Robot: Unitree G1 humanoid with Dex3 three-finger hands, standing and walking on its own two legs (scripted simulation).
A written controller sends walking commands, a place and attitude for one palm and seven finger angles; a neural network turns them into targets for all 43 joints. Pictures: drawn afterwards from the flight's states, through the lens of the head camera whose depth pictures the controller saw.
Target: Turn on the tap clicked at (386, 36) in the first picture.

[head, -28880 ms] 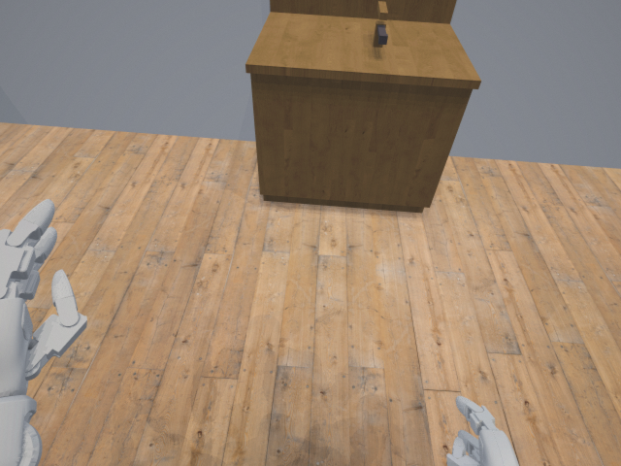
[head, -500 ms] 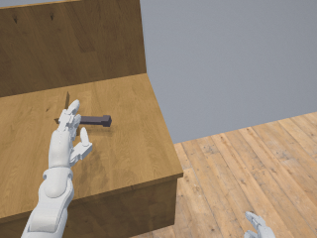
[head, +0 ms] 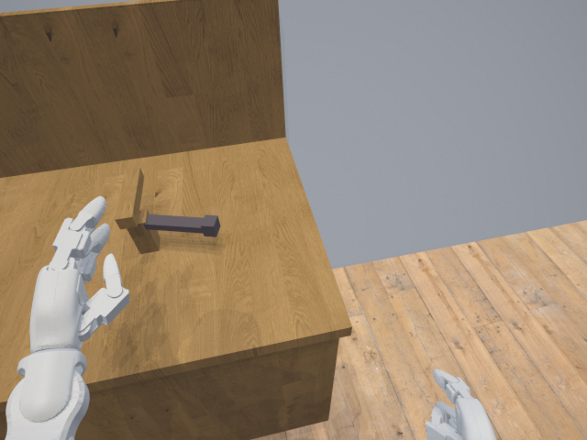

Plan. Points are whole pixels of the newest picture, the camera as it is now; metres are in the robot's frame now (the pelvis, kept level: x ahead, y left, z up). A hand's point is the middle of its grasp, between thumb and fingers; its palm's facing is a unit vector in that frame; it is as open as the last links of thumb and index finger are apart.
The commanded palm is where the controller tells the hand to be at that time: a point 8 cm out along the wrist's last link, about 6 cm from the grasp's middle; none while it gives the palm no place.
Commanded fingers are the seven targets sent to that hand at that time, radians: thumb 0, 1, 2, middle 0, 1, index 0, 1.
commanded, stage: draw the hand back beside the body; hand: left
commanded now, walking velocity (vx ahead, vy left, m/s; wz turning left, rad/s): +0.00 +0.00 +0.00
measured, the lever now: (210, 225) +0.46 +0.21 +0.01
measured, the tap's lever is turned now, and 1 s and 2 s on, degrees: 71 71 71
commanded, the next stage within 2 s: step back with the hand held close in 0.48 s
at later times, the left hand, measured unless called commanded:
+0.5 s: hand (86, 314) +0.20 +0.24 +0.15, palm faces +0.40 -0.84 -0.35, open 7.4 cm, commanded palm +0.15 +0.28 +0.18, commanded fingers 0.00 0.90 0.90 -0.20 -0.30 -0.20 -0.30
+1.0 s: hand (44, 345) +0.16 +0.26 +0.15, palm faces +0.30 -0.83 -0.46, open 7.4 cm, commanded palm +0.11 +0.31 +0.18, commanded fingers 0.00 0.90 0.90 -0.20 -0.30 -0.20 -0.30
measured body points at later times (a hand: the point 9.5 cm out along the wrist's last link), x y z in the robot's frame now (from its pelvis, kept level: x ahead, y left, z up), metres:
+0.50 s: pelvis +0.00 +0.00 +0.00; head -0.01 -0.02 +0.45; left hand +0.17 +0.28 +0.17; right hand +0.19 -0.22 -0.09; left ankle +0.03 +0.14 -0.74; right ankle -0.07 -0.12 -0.74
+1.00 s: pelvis -0.05 +0.03 -0.01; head -0.03 +0.02 +0.44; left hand +0.14 +0.31 +0.18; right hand +0.13 -0.21 -0.09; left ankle +0.03 +0.14 -0.74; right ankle -0.07 -0.12 -0.74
